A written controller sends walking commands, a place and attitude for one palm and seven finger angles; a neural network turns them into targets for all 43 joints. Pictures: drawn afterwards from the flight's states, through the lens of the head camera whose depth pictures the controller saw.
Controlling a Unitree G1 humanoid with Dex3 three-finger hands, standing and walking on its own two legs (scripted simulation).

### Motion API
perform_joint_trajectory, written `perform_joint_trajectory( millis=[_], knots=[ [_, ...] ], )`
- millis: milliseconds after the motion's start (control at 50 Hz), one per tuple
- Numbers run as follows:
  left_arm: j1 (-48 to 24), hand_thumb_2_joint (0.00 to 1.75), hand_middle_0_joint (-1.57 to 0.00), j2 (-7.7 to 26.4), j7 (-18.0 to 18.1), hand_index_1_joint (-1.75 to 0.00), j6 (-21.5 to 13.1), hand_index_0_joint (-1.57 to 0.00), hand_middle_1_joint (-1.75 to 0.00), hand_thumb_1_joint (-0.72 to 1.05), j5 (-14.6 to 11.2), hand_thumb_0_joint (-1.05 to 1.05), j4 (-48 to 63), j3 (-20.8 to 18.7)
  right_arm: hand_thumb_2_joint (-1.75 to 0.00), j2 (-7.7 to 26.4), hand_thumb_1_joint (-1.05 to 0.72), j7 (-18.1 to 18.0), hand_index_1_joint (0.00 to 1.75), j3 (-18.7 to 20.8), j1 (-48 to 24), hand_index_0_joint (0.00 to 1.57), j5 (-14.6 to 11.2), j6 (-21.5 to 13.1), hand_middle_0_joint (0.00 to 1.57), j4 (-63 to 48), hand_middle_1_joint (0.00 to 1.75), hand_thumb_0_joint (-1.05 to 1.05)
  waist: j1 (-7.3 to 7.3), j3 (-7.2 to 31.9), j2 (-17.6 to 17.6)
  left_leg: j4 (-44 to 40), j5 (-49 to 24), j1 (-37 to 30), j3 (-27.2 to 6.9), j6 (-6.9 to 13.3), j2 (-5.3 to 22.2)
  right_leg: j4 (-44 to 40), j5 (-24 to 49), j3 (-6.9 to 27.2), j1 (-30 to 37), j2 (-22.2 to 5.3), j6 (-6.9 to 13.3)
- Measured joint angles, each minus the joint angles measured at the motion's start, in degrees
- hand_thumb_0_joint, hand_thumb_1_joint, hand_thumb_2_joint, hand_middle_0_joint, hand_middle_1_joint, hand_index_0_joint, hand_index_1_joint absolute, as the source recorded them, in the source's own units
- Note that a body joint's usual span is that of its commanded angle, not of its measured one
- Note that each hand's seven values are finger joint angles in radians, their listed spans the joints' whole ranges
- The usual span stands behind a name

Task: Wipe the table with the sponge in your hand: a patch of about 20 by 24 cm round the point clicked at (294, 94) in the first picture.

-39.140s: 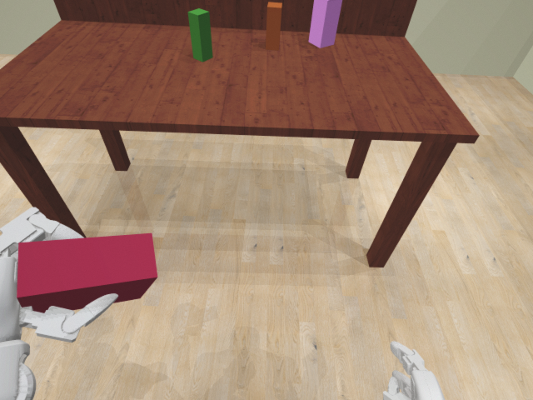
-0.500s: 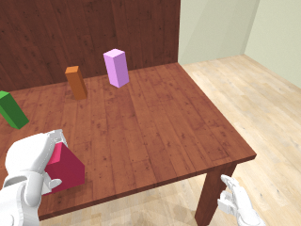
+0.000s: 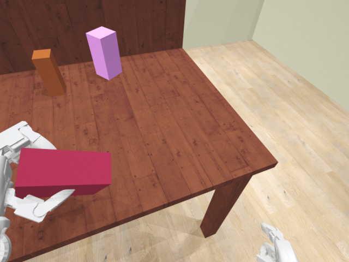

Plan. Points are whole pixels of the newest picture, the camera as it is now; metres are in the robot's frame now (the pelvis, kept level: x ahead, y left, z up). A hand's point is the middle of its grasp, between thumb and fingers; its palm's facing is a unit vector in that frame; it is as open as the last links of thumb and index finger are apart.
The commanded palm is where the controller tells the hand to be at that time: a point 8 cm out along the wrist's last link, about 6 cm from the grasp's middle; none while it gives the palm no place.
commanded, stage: step back with the hand held close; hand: left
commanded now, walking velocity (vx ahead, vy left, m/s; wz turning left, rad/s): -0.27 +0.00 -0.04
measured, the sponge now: (77, 175) +0.23 +0.19 +0.15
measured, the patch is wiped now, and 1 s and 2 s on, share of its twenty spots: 1.00 1.00 1.00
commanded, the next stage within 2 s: stop stepping back and stand still in 1.12 s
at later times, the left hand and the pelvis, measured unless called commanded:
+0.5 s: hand out of the picture +0.17 +0.26 +0.19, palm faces +0.43 -0.79 -0.44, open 9.4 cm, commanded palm +0.12 +0.29 +0.20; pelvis -0.04 +0.01 -0.01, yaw +0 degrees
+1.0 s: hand out of the picture +0.08 +0.26 +0.17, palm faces +0.40 -0.82 -0.40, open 9.4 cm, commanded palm +0.02 +0.29 +0.20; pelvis -0.14 +0.01 -0.01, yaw -1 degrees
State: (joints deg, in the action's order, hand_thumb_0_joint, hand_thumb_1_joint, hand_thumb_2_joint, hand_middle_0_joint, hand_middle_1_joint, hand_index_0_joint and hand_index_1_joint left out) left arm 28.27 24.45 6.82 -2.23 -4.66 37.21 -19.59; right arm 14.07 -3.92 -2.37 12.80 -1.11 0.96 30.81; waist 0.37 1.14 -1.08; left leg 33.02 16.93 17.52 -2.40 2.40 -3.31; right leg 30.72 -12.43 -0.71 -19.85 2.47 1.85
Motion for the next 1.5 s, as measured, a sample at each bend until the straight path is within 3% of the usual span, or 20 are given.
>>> perform_joint_trajectory(
  millis=[140, 280, 360, 500, 620, 680, 740, 840, 920, 960, 1020, 1060, 1140, 1220, 1280, 1300, 1340, 1420, 1460, 1500],
  knots=[
    [0.2, 1.11, -0.80, 0.8, 1.0, -1.40, -1.6, -0.81, -1.42, -0.47, 0.1, -0.01, -4.1, -3.1, -0.90, 0.5, -0.91, -0.6, 0.30, 2.3, 3.0, 0.20, -0.4, 0.0, 0.20, 2.7, 0.30, 0.02, 0.30, 1.9, 1.2, 1.5, 0.5, 1.5, 0.5, 0.4, -0.6, 2.3, -0.9, 0.4, -1.9, -0.5, -0.5],
    [-1.6, 1.11, -0.80, -1.9, 1.5, -1.40, -1.8, -0.81, -1.42, -0.47, 0.4, -0.01, -5.4, -0.2, -0.90, -0.1, -0.91, -0.4, 0.30, 1.9, 1.3, 0.20, -0.7, -1.2, 0.20, 1.7, 0.30, 0.02, 1.32, 1.7, 1.6, 6.0, 1.3, 5.8, -0.1, -0.1, 0.5, 3.1, 0.2, -0.8, -4.3, 0.3, -0.1],
    [0.4, 1.11, -0.80, -0.9, 1.6, -1.40, -3.4, -0.81, -1.42, -0.47, 1.0, -0.01, -1.2, 0.1, -0.90, -0.7, -0.91, -0.3, 0.30, 1.6, -0.4, 0.20, -0.2, -1.7, 0.20, 0.7, 0.30, 0.02, 1.58, 0.8, -0.1, 7.0, 0.6, 7.6, 0.3, 0.6, 0.2, 4.2, 0.7, -0.7, -6.2, -0.1, -0.5],
    [-0.1, 1.11, -0.81, 1.2, 2.0, -1.40, -5.0, -0.82, -1.42, -0.48, 3.1, -0.01, -0.9, -4.6, -0.90, -1.6, -0.90, 0.0, 0.30, 2.1, 0.5, 0.20, 1.3, -3.8, 0.20, 0.6, 0.30, 0.02, -0.66, 2.6, 0.2, 4.9, -1.1, 7.8, 0.6, 1.1, 0.2, 14.3, -8.5, 2.0, -4.8, 0.1, -2.1],
    [-5.3, 1.11, -0.80, -3.3, 2.0, -1.40, -4.8, -0.81, -1.42, -0.47, 2.4, -0.01, -6.4, -3.2, -0.90, -3.0, -0.90, 0.8, 0.30, 0.2, -1.8, 0.20, 0.9, -4.7, 0.20, 2.7, 0.30, 0.02, -2.69, 2.7, 1.1, 1.7, -3.9, 8.3, 1.7, -0.1, 2.2, 0.1, -7.3, 2.5, 4.0, -0.3, -2.3],
    [-7.6, 1.11, -0.80, -5.2, 0.8, -1.40, -3.8, -0.81, -1.42, -0.47, 2.4, -0.01, -7.7, 0.8, -0.90, -3.0, -0.90, 1.3, 0.30, -0.2, -4.1, 0.20, 0.4, -4.2, 0.20, 2.7, 0.30, 0.02, -1.71, -0.1, 3.2, 0.5, -6.1, 8.4, 0.3, -1.0, 3.9, -3.0, -3.5, 1.4, 4.6, 1.6, -1.4],
    [-5.4, 1.11, -0.80, -4.0, -0.2, -1.40, -4.2, -0.81, -1.42, -0.47, 1.8, -0.01, -4.2, 2.8, -0.89, -3.2, -0.90, 1.5, 0.30, 0.3, -5.1, 0.20, -0.5, -3.0, 0.20, 1.4, 0.30, 0.02, -0.11, -1.6, 3.1, 2.9, -7.5, 10.6, -0.4, -1.8, 4.5, -2.0, -2.5, 0.7, 3.1, 2.4, -0.6],
    [3.0, 1.11, -0.80, 0.5, -0.4, -1.40, -6.5, -0.82, -1.42, -0.48, 0.9, -0.01, 2.2, 0.1, -0.90, -3.1, -0.90, 0.5, 0.30, 2.3, -2.7, 0.20, -0.9, -0.9, 0.20, 0.6, 0.30, 0.02, 1.42, 1.0, -0.8, 18.3, 4.5, 12.4, -0.2, -3.1, 3.1, 0.6, -2.6, 1.4, -0.3, 0.6, -0.6],
    [2.4, 1.11, -0.81, 2.1, 0.9, -1.40, -7.0, -0.82, -1.42, -0.48, 0.9, -0.01, 1.6, -3.2, -0.90, -0.5, -0.91, -0.6, 0.30, 3.2, -1.2, 0.20, -0.6, -0.5, 0.20, 0.5, 0.30, 0.02, 1.90, 2.4, -1.8, 5.7, 1.2, 5.5, 1.4, -3.2, 4.4, 3.9, -2.6, 0.6, -4.7, -1.6, -2.1],
    [-0.1, 1.11, -0.81, 2.3, 1.8, -1.40, -6.7, -0.82, -1.42, -0.48, 0.7, -0.01, -0.7, -4.4, -0.90, -0.5, -0.91, -0.9, 0.30, 4.0, -2.2, 0.20, -0.4, -1.5, 0.20, 1.7, 0.30, 0.02, 1.29, 1.3, -3.2, 3.7, 3.1, 5.6, 2.3, -1.9, 2.8, 8.7, -5.4, 2.1, -7.9, -2.8, -2.5],
    [-1.5, 1.11, -0.80, 0.7, 2.7, -1.40, -5.2, -0.82, -1.42, -0.48, 1.2, -0.01, -4.2, -5.2, -0.90, -1.9, -0.91, -0.1, 0.30, 3.5, -3.2, 0.20, 0.3, -3.5, 0.20, 2.6, 0.30, 0.02, -0.17, -0.5, -3.7, 2.5, -1.0, 5.3, 4.2, -1.5, 3.4, 20.1, -14.2, 3.8, -11.8, -1.3, -2.9],
    [-1.9, 1.11, -0.80, -0.9, 2.9, -1.40, -3.7, -0.81, -1.42, -0.48, 1.5, -0.01, -4.5, -4.2, -0.90, -3.2, -0.91, 1.0, 0.30, 2.7, -2.8, 0.20, 0.3, -5.2, 0.20, 2.6, 0.30, 0.02, -0.38, -1.1, -3.3, 1.0, -2.3, 4.4, 4.4, -1.8, 4.3, 23.8, -14.5, 3.6, -12.4, -0.7, -3.2],
    [-2.8, 1.11, -0.80, -3.3, 2.6, -1.40, -2.0, -0.81, -1.42, -0.47, 1.8, -0.01, -1.1, -0.4, -0.90, -5.2, -0.91, 2.4, 0.30, 1.0, -1.1, 0.20, 0.2, -7.6, 0.20, 2.4, 0.30, 0.02, -0.48, -1.4, -2.7, -1.2, -5.6, 3.9, 4.1, -2.6, 5.8, 21.3, -11.1, 1.9, -9.8, -1.4, -3.6],
    [-3.0, 1.11, -0.80, -1.7, 2.2, -1.40, -3.0, -0.81, -1.42, -0.48, 1.7, -0.01, 0.4, -0.5, -0.90, -6.2, -0.90, 2.6, 0.30, -0.4, -0.6, 0.20, 0.8, -8.0, 0.20, 2.4, 0.30, 0.02, 0.31, -0.4, -1.1, -1.1, -8.1, 6.7, 2.9, -3.9, 7.4, 13.8, -9.5, 1.3, -4.4, -1.2, -3.4],
    [-3.2, 1.11, -0.80, 0.0, 1.9, -1.40, -4.4, -0.81, -1.42, -0.48, 1.7, -0.01, -1.6, -2.6, -0.90, -5.4, -0.90, 2.6, 0.30, -0.4, -0.5, 0.20, 0.7, -7.8, 0.21, 2.0, 0.30, 0.01, 0.22, 0.1, 1.5, 3.4, -6.8, 10.8, 1.7, -4.7, 9.1, 5.7, -5.1, 0.1, 0.9, -0.5, -2.5],
    [-3.5, 1.11, -0.80, -0.5, 1.6, -1.40, -4.5, -0.81, -1.42, -0.48, 1.8, -0.01, -2.9, -2.4, -0.89, -4.4, -0.90, 2.6, 0.30, 0.1, -0.7, 0.20, 0.3, -7.5, 0.21, 2.2, 0.30, 0.01, 0.49, -0.6, 3.8, 6.9, -1.8, 12.3, 0.3, -4.4, 9.9, 5.3, -4.5, -1.1, 1.3, 0.8, -1.5],
    [-3.4, 1.10, -0.80, -1.1, 0.9, -1.40, -4.5, -0.82, -1.42, -0.48, 1.6, -0.01, -4.7, -1.2, -0.89, -2.8, -0.90, 2.4, 0.30, 1.1, 0.0, 0.20, -0.7, -6.8, 0.21, 3.3, 0.30, 0.02, 0.89, -0.7, 5.4, 21.7, 5.8, 16.2, -1.2, -4.4, 7.5, 5.1, -4.0, -2.5, 1.4, 0.9, -0.3],
    [-0.1, 1.10, -0.80, -2.0, -0.7, -1.40, -4.2, -0.82, -1.42, -0.48, 0.8, -0.01, -6.7, -1.0, -0.90, -1.1, -0.90, 2.0, 0.30, 1.6, 2.1, 0.20, -1.6, -4.3, 0.20, 5.1, 0.30, 0.02, 0.64, 3.2, 1.7, 43.4, 2.0, 17.9, 1.5, -4.0, 3.2, 4.0, -1.4, -1.0, -1.3, -1.5, 0.2],
    [0.0, 1.10, -0.80, -1.7, -1.0, -1.40, -3.9, -0.82, -1.42, -0.48, 0.7, -0.01, -8.7, -1.1, -0.90, -0.3, -0.90, 1.9, 0.30, 1.9, 2.8, 0.20, -1.5, -3.9, 0.20, 5.1, 0.30, 0.02, 1.57, 5.4, 0.4, 43.4, 0.5, 15.4, 2.6, -3.4, 3.6, 3.7, 0.0, -1.4, -3.9, -2.3, 0.2],
    [-1.3, 1.10, -0.81, -1.2, -1.1, -1.40, -3.4, -0.82, -1.42, -0.48, 0.8, -0.01, -10.0, -0.9, -0.90, 0.7, -0.91, 1.8, 0.30, 2.6, 3.2, 0.20, -1.5, -4.3, 0.20, 5.1, 0.30, 0.02, 2.09, 6.7, -0.4, 36.3, 2.8, 10.9, 3.0, -2.0, 4.5, 4.0, 1.2, -2.3, -7.0, -2.9, 0.3]
  ],
)
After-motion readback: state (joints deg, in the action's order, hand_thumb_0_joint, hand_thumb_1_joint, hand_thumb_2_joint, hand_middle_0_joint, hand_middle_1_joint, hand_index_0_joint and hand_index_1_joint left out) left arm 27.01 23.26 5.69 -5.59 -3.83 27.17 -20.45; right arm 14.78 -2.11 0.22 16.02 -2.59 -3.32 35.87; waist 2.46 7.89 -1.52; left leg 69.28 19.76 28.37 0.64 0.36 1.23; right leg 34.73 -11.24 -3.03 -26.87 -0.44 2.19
